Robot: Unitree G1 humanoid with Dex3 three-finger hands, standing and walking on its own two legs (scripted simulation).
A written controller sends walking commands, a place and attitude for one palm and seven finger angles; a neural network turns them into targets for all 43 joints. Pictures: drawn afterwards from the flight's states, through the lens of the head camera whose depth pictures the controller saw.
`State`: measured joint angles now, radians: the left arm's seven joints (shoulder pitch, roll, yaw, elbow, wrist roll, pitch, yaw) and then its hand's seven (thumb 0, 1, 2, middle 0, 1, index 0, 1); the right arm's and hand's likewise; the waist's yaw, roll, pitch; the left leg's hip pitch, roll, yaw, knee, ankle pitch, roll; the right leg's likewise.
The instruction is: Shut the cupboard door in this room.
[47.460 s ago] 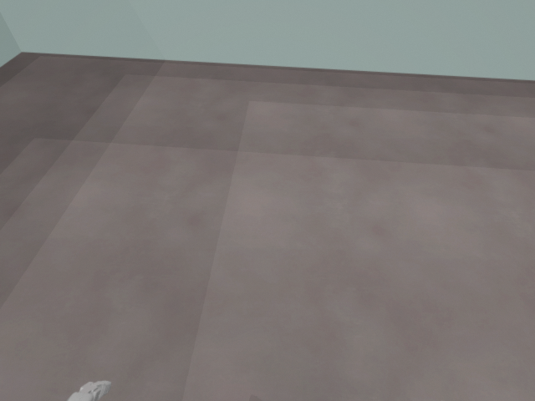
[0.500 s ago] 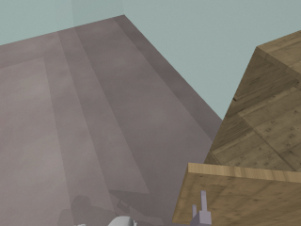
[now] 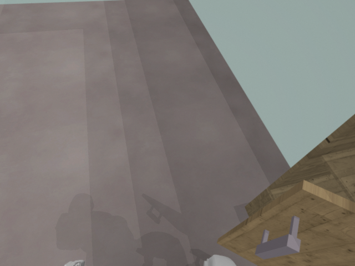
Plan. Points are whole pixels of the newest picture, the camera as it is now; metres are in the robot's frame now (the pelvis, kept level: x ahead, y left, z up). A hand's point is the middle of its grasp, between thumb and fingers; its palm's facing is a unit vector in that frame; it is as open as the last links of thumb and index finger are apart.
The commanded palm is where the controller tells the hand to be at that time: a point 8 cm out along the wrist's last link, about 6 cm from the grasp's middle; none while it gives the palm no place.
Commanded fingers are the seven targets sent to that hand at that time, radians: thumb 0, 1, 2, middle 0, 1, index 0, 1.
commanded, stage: turn or walk to find it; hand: left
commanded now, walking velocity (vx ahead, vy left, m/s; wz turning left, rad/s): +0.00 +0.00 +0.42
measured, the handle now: (276, 238) +0.19 -0.20 -0.02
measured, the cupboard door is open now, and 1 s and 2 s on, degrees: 48 46 43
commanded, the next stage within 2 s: none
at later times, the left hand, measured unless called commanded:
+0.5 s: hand out of the picture +0.04 +0.15 -0.15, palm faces +0.24 -0.93 -0.27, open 7.4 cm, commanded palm none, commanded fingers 0.00 0.90 0.90 -0.20 -0.30 -0.20 -0.30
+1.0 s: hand out of the picture +0.00 +0.21 -0.17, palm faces +0.44 -0.87 -0.23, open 7.4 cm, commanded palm none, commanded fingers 0.00 0.90 0.90 -0.20 -0.30 -0.20 -0.30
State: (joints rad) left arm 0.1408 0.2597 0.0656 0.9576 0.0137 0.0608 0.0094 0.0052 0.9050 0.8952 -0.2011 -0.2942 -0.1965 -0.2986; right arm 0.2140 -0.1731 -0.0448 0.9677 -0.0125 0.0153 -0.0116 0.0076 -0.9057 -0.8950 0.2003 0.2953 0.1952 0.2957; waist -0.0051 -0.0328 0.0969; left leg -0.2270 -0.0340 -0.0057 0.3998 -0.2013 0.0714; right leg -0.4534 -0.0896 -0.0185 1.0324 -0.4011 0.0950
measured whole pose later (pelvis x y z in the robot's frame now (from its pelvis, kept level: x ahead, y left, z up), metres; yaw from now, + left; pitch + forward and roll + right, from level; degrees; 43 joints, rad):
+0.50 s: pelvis +0.00 -0.06 +0.00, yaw +14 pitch +0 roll +3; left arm 0.18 0.17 0.04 0.90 0.02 0.01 0.02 0.00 0.90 0.89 -0.21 -0.29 -0.20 -0.30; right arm 0.21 -0.26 -0.10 0.97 -0.02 0.08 0.02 0.01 -0.91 -0.90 0.20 0.29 0.20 0.30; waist -0.02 0.02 0.08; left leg -0.47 0.02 -0.02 1.07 -0.40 -0.07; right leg -0.17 -0.09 -0.16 0.48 -0.31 -0.02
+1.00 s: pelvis +0.01 -0.01 +0.00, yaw +25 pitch +1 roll -1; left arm 0.14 0.25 0.06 0.95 0.01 0.06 0.01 0.01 0.91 0.90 -0.20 -0.29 -0.20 -0.30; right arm 0.20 -0.19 -0.05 0.99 -0.01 0.03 -0.01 0.01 -0.91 -0.89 0.20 0.30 0.20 0.30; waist 0.00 -0.02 0.10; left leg -0.20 -0.01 -0.01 0.44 -0.26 0.03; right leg -0.47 -0.10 -0.03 1.01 -0.41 0.10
